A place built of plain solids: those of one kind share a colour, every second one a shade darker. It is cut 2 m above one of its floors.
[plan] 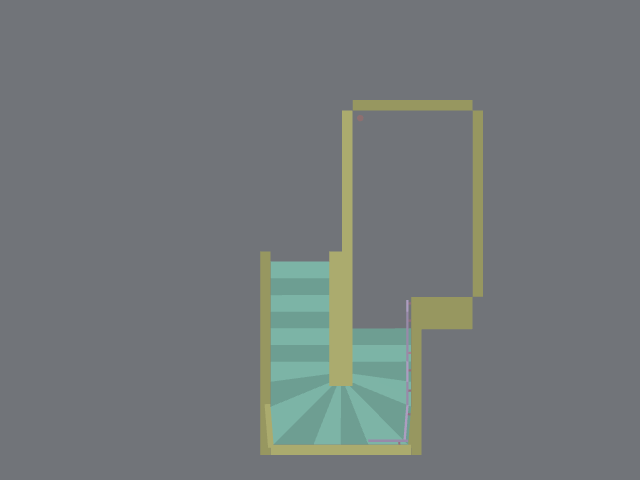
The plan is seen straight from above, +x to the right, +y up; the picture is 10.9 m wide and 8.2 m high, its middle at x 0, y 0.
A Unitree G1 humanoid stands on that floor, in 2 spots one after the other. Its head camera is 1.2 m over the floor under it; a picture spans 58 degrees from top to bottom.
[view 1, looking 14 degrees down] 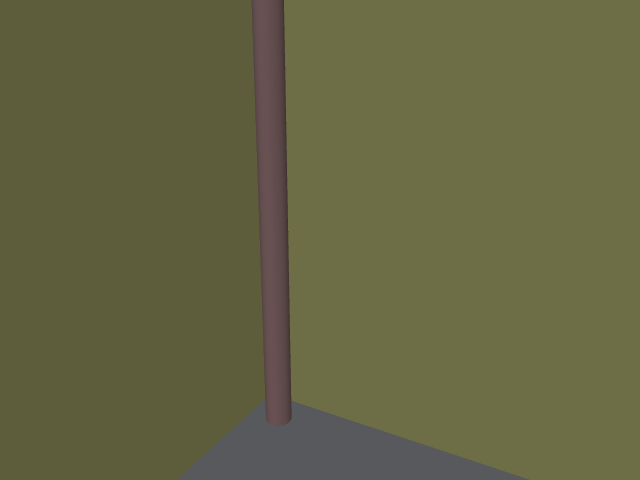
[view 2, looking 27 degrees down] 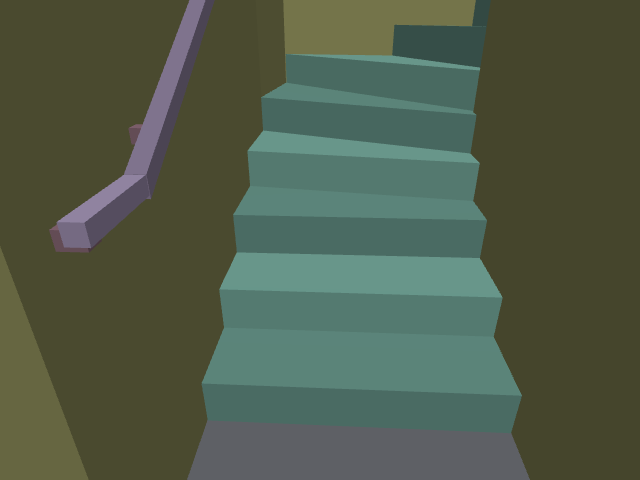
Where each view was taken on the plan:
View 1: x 1.61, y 0.73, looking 118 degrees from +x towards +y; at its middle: wall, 1.74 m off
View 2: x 1.13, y -0.51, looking -87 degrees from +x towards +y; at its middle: tread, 1.76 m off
